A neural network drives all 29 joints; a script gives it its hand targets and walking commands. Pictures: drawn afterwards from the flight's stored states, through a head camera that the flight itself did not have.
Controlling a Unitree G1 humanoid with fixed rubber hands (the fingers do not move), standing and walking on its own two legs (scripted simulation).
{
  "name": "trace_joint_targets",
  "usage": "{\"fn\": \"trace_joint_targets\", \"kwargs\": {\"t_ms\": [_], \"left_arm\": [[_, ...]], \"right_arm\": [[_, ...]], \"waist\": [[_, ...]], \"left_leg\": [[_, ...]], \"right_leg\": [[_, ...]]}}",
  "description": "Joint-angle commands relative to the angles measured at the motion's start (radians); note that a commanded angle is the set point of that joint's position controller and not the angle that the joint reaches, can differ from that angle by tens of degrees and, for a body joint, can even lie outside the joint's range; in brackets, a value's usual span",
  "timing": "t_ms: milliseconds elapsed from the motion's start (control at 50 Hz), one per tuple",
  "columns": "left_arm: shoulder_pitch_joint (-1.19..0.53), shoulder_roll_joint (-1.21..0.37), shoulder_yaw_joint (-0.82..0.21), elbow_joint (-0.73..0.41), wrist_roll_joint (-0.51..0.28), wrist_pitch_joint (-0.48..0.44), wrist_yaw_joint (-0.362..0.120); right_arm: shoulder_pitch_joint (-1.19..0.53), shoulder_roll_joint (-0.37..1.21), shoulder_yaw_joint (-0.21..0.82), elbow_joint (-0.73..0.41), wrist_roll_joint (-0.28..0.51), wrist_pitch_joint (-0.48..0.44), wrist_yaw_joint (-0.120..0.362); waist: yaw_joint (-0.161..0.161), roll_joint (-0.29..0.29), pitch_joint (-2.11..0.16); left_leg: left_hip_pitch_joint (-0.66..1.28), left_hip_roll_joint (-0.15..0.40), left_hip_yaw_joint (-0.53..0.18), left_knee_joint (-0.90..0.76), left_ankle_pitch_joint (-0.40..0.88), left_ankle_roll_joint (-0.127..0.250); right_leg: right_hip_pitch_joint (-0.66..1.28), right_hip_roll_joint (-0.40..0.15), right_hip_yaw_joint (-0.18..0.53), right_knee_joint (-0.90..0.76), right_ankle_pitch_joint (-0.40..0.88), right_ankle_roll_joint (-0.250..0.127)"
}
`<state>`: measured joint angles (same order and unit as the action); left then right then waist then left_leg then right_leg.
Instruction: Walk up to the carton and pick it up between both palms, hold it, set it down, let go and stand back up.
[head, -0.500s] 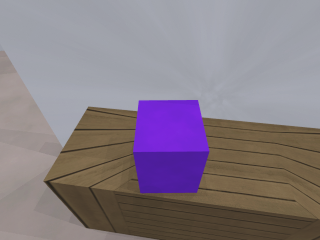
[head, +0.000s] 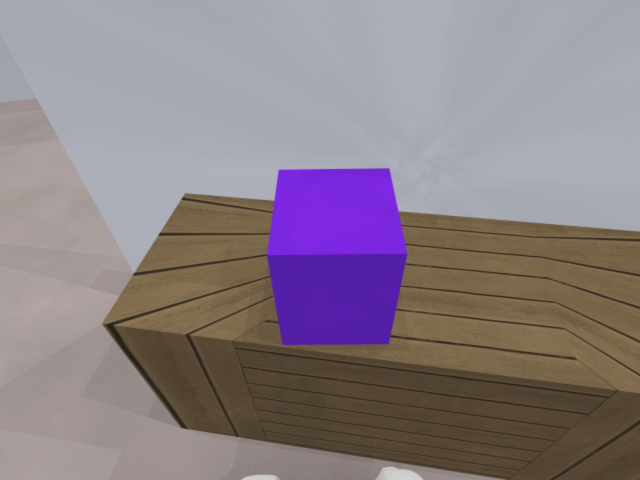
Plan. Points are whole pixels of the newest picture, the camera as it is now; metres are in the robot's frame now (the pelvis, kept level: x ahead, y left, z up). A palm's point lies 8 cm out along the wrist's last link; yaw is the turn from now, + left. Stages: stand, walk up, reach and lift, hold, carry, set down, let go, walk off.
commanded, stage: stand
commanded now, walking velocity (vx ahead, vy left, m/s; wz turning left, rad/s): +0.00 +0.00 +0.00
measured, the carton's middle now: (334, 258) +0.50 +0.00 -0.06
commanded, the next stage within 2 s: none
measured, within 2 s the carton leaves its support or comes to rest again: neither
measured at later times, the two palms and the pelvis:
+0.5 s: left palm out of the picture -0.14 +0.23 -0.16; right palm out of the picture -0.12 -0.25 -0.12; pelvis -0.10 +0.00 -0.01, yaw +4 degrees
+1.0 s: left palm out of the picture +0.08 +0.21 -0.13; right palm out of the picture -0.11 -0.21 -0.16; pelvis -0.01 -0.01 -0.01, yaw -3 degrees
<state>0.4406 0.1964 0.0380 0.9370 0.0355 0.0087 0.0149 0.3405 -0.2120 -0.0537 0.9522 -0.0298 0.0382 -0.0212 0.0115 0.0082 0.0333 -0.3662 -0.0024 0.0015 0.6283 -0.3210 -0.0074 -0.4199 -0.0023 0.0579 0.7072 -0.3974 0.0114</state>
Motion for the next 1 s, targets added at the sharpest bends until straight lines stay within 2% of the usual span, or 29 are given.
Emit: {"fn": "trace_joint_targets", "kwargs": {"t_ms": [0,20,40,60,80,100,120,160,180,220,280,340,380,400,420,440,460,480,500,520,560,580,620,780,860,900,940,960,980], "left_arm": [[0.413,0.056,0.058,0.062,0.021,0.026,0.001],[0.483,0.055,0.067,0.074,0.021,0.03,0.002],[0.505,0.06,0.064,0.073,0.017,0.029,0.006],[0.375,0.138,0.061,0.037,0.036,0.02,0.015],[0.144,0.166,0.057,-0.051,0.051,0.011,0.036],[-0.004,0.183,0.063,-0.072,0.027,0.008,0.039],[-0.044,0.238,0.08,-0.077,0.013,0.002,0.038],[-0.079,0.233,0.09,-0.058,0.003,-0.007,0.034],[-0.071,0.218,0.093,-0.032,0.001,-0.009,0.037],[-0.048,0.189,0.093,0.001,0.005,-0.01,0.045],[0.042,0.166,0.085,0.039,0.008,-0.008,0.044],[0.106,0.193,0.091,0.065,0.01,0.007,0.045],[0.077,0.21,0.096,0.06,0.014,0.023,0.045],[0.004,0.202,0.09,0.046,0.012,0.034,0.043],[-0.035,0.159,0.074,0.034,0.004,0.042,0.043],[-0.013,0.094,0.055,0.027,-0.001,0.049,0.042],[0.003,0.064,0.064,-0.002,0.015,0.051,0.038],[0.015,0.094,0.087,-0.013,0.025,0.06,0.028],[-0.004,0.098,0.082,-0.045,0.031,0.06,0.005],[-0.048,0.127,0.084,-0.073,0.032,0.044,-0.016],[0.02,0.141,0.105,0.0,0.055,0.041,-0.04],[0.053,0.126,0.096,0.022,0.049,0.046,-0.045],[-0.008,0.088,0.069,-0.007,0.028,0.041,-0.047],[-0.162,0.096,0.047,-0.127,-0.006,0.027,-0.018],[-0.229,0.081,0.027,-0.158,-0.007,-0.005,-0.005],[-0.21,0.075,0.017,-0.144,-0.009,-0.017,0.003],[-0.018,0.115,0.035,-0.078,-0.02,-0.032,0.013],[0.128,0.175,0.053,-0.033,-0.014,-0.039,0.025],[0.215,0.255,0.067,-0.037,-0.005,-0.041,0.037]], "right_arm": [[-0.232,-0.229,-0.06,-0.127,-0.003,-0.006,-0.027],[-0.294,-0.21,-0.051,-0.136,-0.005,0.0,-0.027],[-0.33,-0.155,-0.029,-0.128,0.001,0.003,-0.025],[-0.209,-0.037,-0.009,-0.118,0.003,0.009,-0.018],[-0.059,-0.038,-0.015,-0.125,-0.045,0.012,-0.008],[0.051,-0.057,-0.022,-0.075,-0.046,0.018,-0.001],[0.099,-0.048,-0.013,-0.061,-0.051,0.027,0.004],[0.077,-0.111,-0.043,-0.093,-0.077,0.03,0.007],[0.085,-0.133,-0.05,-0.078,-0.079,0.028,0.012],[0.125,-0.137,-0.059,-0.053,-0.064,0.031,0.022],[0.121,-0.097,-0.054,-0.083,-0.041,0.028,0.031],[0.145,-0.074,-0.063,-0.093,-0.009,0.016,0.03],[0.261,-0.047,-0.071,-0.066,0.01,0.001,0.025],[0.376,-0.032,-0.076,-0.03,0.021,-0.009,0.015],[0.485,-0.03,-0.081,0.02,0.029,-0.018,-0.002],[0.512,-0.049,-0.076,0.056,0.023,-0.024,-0.012],[0.465,-0.086,-0.052,0.039,-0.007,-0.028,-0.017],[0.367,-0.095,-0.039,-0.005,-0.012,-0.023,-0.029],[0.275,-0.201,-0.055,-0.041,-0.015,-0.035,-0.042],[0.182,-0.213,-0.049,-0.06,-0.026,-0.06,-0.044],[0.091,-0.159,-0.041,-0.064,-0.044,-0.078,-0.038],[0.075,-0.138,-0.033,-0.068,-0.04,-0.081,-0.038],[0.141,-0.084,-0.013,-0.019,-0.025,-0.095,-0.037],[0.32,-0.099,0.011,0.085,-0.019,-0.089,-0.036],[0.369,-0.123,0.008,0.09,-0.012,-0.073,-0.031],[0.358,-0.136,0.005,0.074,-0.011,-0.061,-0.03],[0.258,-0.126,0.017,0.025,-0.004,-0.052,-0.023],[0.26,-0.077,0.037,-0.01,-0.003,-0.059,-0.014],[0.312,-0.02,0.043,-0.057,0.005,-0.066,-0.002]], "waist": [[0.169,0.16,-0.006],[0.217,0.094,-0.009],[0.247,-0.068,0.025],[0.154,-0.447,0.092],[-0.001,-0.319,0.236],[-0.081,-0.159,0.312],[-0.083,-0.172,0.316],[-0.09,-0.242,0.425],[-0.082,-0.244,0.448],[-0.072,-0.208,0.44],[-0.036,-0.109,0.412],[-0.007,-0.091,0.35],[-0.037,-0.122,0.249],[-0.092,-0.069,0.199],[-0.123,0.13,0.153],[-0.103,0.362,0.123],[-0.071,0.414,0.131],[-0.032,0.213,0.212],[-0.021,0.201,0.219],[0.012,0.127,0.239],[0.057,0.042,0.205],[0.058,0.033,0.187],[0.023,0.033,0.235],[-0.082,0.124,0.315],[-0.115,0.161,0.279],[-0.101,0.164,0.258],[0.022,0.074,0.188],[0.07,-0.071,0.079],[0.069,-0.274,-0.031]], "left_leg": [[-0.667,0.2,-0.123,-0.385,-0.618,0.101],[-0.742,0.173,-0.08,-0.267,-0.634,0.061],[-0.735,0.098,-0.002,0.006,-0.604,0.009],[-0.465,-0.06,0.145,0.536,-0.389,-0.018],[-0.294,-0.038,-0.043,0.644,-0.197,-0.014],[-0.226,-0.016,-0.062,0.65,-0.133,-0.02],[-0.164,-0.019,-0.047,0.667,-0.098,-0.018],[-0.061,0.008,-0.056,0.799,-0.049,-0.01],[-0.081,0.016,-0.055,0.83,-0.045,-0.013],[-0.094,0.024,-0.032,0.784,-0.065,-0.012],[-0.101,0.041,0.0,0.67,-0.152,-0.004],[-0.067,0.058,0.043,0.366,-0.296,-0.004],[0.131,0.039,0.089,0.09,-0.373,0.016],[0.336,0.021,0.1,-0.103,-0.315,0.035],[0.449,-0.013,0.096,-0.239,-0.206,0.029],[0.477,0.058,-0.045,-0.219,-0.203,0.024],[0.345,0.326,-0.455,-0.299,-0.585,0.083],[0.177,0.419,-0.585,-0.487,-0.803,0.132],[0.046,0.501,-0.694,-0.645,-0.886,0.201],[0.005,0.475,-0.682,-0.674,-0.778,0.2],[0.018,0.322,-0.428,-0.593,-0.58,0.098],[0.062,0.277,-0.336,-0.542,-0.482,0.064],[0.129,0.26,-0.274,-0.496,-0.353,0.059],[0.241,0.294,-0.212,-0.454,-0.189,0.161],[0.297,0.294,-0.147,-0.35,0.141,0.184],[0.289,0.281,-0.102,-0.287,0.293,0.16],[0.088,0.202,0.041,-0.071,0.428,0.09],[-0.095,0.138,0.118,0.141,0.328,0.032],[-0.241,0.018,0.161,0.382,-0.069,-0.016]], "right_leg": [[0.551,0.03,-0.123,0.408,-0.075,-0.01],[0.601,-0.009,-0.078,0.334,-0.079,-0.028],[0.512,-0.063,0.043,0.124,-0.152,-0.056],[0.065,-0.25,0.42,-0.383,-0.604,-0.106],[-0.278,-0.312,0.653,-0.67,-0.793,-0.093],[-0.336,-0.263,0.537,-0.659,-0.75,-0.059],[-0.417,-0.258,0.533,-0.699,-0.802,-0.066],[-0.624,-0.329,0.694,-0.815,-0.973,-0.135],[-0.591,-0.328,0.67,-0.801,-0.989,-0.153],[-0.46,-0.284,0.497,-0.719,-0.839,-0.127],[-0.289,-0.265,0.434,-0.661,-0.655,-0.107],[-0.081,-0.267,0.406,-0.606,-0.534,-0.112],[-0.047,-0.22,0.263,-0.537,-0.401,-0.077],[-0.144,-0.165,0.139,-0.422,-0.347,-0.042],[-0.22,-0.08,0.017,-0.175,-0.352,-0.02],[-0.373,0.041,-0.127,0.189,-0.378,-0.006],[-0.557,0.06,-0.117,0.506,-0.303,0.037],[-0.584,0.017,-0.033,0.532,-0.123,0.055],[-0.521,-0.029,0.035,0.572,-0.056,0.058],[-0.469,-0.062,0.086,0.609,0.028,0.042],[-0.344,-0.017,0.014,0.668,0.142,0.041],[-0.323,-0.014,0.006,0.671,0.156,0.043],[-0.371,-0.038,0.012,0.609,0.175,0.046],[-0.376,-0.113,-0.042,0.248,0.16,0.061],[-0.277,-0.097,-0.128,0.047,0.042,0.05],[-0.184,-0.066,-0.17,-0.034,0.06,0.036],[0.187,-0.014,-0.183,-0.199,0.248,-0.005],[0.465,-0.097,-0.033,-0.165,0.314,-0.041],[0.565,-0.368,0.394,-0.243,0.209,-0.185]]}}
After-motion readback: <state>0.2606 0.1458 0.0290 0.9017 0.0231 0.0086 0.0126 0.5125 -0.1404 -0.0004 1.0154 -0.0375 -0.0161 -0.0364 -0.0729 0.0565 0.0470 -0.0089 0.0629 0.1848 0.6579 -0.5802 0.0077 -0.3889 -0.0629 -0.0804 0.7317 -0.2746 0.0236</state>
